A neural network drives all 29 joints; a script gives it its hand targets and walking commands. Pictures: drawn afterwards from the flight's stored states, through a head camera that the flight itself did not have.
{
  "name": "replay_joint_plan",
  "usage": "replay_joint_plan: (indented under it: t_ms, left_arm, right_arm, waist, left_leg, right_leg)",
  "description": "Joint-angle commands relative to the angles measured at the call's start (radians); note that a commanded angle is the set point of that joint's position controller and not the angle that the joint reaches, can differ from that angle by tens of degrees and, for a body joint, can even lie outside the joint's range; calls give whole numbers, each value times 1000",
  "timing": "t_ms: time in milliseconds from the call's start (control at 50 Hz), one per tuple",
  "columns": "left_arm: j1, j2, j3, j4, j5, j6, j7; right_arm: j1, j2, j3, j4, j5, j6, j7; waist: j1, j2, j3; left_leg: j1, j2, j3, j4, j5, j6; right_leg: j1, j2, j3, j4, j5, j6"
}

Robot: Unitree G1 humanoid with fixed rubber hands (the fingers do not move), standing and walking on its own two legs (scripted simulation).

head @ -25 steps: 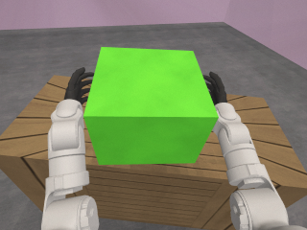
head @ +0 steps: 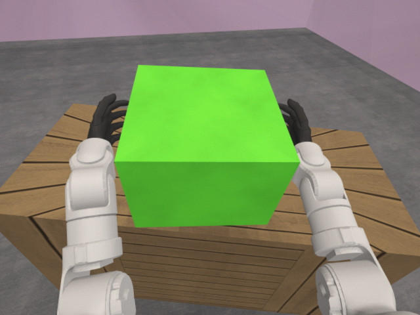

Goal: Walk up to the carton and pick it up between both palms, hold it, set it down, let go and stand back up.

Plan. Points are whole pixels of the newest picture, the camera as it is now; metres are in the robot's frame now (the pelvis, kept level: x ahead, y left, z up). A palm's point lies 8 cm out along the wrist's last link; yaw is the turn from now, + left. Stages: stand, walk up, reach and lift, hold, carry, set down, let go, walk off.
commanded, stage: hold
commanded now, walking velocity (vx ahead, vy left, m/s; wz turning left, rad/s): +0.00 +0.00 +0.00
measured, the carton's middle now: (203, 145) +0.40 +0.00 +0.13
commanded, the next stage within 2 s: none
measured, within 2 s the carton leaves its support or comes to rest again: neither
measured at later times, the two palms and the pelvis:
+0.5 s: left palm (102, 139) +0.35 +0.18 +0.19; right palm (300, 142) +0.36 -0.18 +0.18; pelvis -0.01 +0.00 +0.00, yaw +0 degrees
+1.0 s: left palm (100, 130) +0.36 +0.18 +0.20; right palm (298, 134) +0.37 -0.17 +0.19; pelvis +0.00 +0.00 +0.00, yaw +0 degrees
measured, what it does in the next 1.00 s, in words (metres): stands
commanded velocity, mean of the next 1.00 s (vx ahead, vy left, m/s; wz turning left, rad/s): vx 0.00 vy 0.00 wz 0.00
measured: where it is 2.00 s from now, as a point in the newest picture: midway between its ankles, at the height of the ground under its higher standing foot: outside the picture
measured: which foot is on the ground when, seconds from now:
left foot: down 0.00-1.00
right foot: down 0.00-1.00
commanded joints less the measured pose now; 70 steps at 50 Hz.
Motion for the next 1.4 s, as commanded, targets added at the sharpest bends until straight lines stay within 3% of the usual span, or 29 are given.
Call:
replay_joint_plan:
  t_ms: [0, 100, 180, 280, 380, 540, 720, 780, 800, 820, 960, 1040, 1140, 1240, 1380]
  left_arm:
    - [-489, -472, -472, -105, -148, -43, -130]
    - [-502, -463, -455, -75, -144, -41, -139]
    - [-538, -465, -456, -57, -138, -48, -138]
    - [-527, -482, -472, -72, -144, -50, -131]
    - [-523, -467, -436, -27, -126, -46, -134]
    - [-522, -481, -444, -39, -137, -53, -132]
    - [-530, -471, -446, -35, -132, -50, -131]
    - [-531, -474, -463, -53, -139, -51, -136]
    - [-637, -461, -461, -25, -159, -70, -136]
    - [-609, -480, -468, 0, -161, -82, -128]
    - [-528, -470, -413, 9, -122, -70, -130]
    - [-520, -472, -416, -17, -121, -56, -143]
    - [-548, -492, -476, -78, -155, -69, -132]
    - [-536, -481, -477, -75, -144, -61, -121]
    - [-553, -483, -460, -43, -139, -57, -120]
  right_arm:
    - [-605, 539, 358, -311, 87, -56, 107]
    - [-604, 549, 339, -296, 68, -48, 105]
    - [-616, 552, 326, -265, 59, -51, 112]
    - [-629, 548, 337, -284, 69, -62, 114]
    - [-630, 546, 323, -247, 60, -57, 117]
    - [-654, 563, 346, -278, 69, -70, 118]
    - [-624, 558, 323, -240, 55, -63, 118]
    - [-624, 556, 323, -262, 61, -67, 112]
    - [-733, 586, 334, -319, 58, -82, 111]
    - [-717, 591, 326, -303, 56, -81, 111]
    - [-636, 551, 340, -224, 67, -59, 110]
    - [-636, 541, 341, -252, 81, -58, 106]
    - [-639, 546, 342, -309, 93, -61, 104]
    - [-610, 527, 327, -269, 83, -48, 118]
    - [-661, 537, 322, -264, 76, -59, 130]
  waist:
    - [-11, 40, -365]
    - [-13, 31, -336]
    - [-13, 56, -315]
    - [-17, 62, -356]
    - [-2, 42, -314]
    - [9, 30, -356]
    - [-10, 44, -323]
    - [-24, 54, -343]
    - [7, 67, -387]
    - [-12, 56, -383]
    - [12, 33, -362]
    - [2, 25, -354]
    - [-19, 60, -372]
    - [-14, 84, -328]
    - [3, 65, -343]
  left_leg:
    - [-70, -90, 103, -27, 374, -34]
    - [-102, -95, 110, -48, 295, -24]
    - [-116, -92, 108, -60, 259, -25]
    - [-86, -88, 102, -38, 326, -35]
    - [-113, -88, 108, -60, 262, -19]
    - [-104, -92, 112, -51, 294, -14]
    - [-119, -94, 111, -63, 252, -17]
    - [-105, -95, 107, -50, 281, -25]
    - [-131, -106, 117, -41, 270, -22]
    - [-131, -103, 112, -44, 267, -19]
    - [-89, -93, 106, -37, 356, -24]
    - [-77, -90, 108, -29, 404, -32]
    - [-54, -95, 101, -8, 457, -53]
    - [-66, -87, 97, -29, 401, -56]
    - [-92, -85, 103, -45, 327, -37]
  right_leg:
    - [249, 94, -39, 27, 150, -14]
    - [239, 86, -37, 20, 112, -8]
    - [218, 81, -38, 17, 56, -14]
    - [227, 90, -43, 25, 91, -16]
    - [217, 87, -42, 17, 47, -13]
    - [235, 89, -39, 21, 83, -11]
    - [223, 82, -37, 18, 57, -9]
    - [234, 83, -38, 24, 92, -9]
    - [240, 66, -30, 29, 94, -1]
    - [239, 73, -28, 34, 104, -1]
    - [251, 90, -27, 30, 121, -7]
    - [262, 96, -30, 29, 144, -10]
    - [240, 101, -33, 34, 169, -14]
    - [202, 96, -35, 22, 100, -19]
    - [207, 90, -32, 21, 64, -18]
